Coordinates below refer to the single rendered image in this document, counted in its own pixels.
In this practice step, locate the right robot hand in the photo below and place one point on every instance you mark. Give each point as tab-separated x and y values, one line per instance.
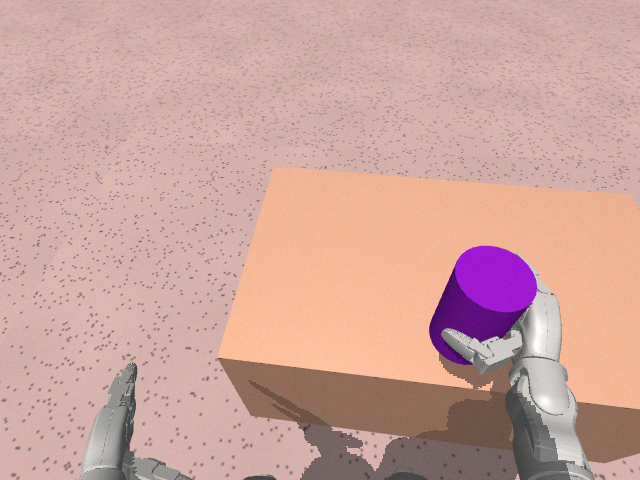
537	332

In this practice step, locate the right robot arm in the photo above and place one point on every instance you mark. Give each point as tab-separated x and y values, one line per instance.
543	412

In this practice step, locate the left robot hand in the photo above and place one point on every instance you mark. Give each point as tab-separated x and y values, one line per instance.
108	444

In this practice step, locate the can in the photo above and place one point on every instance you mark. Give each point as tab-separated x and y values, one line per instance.
487	292

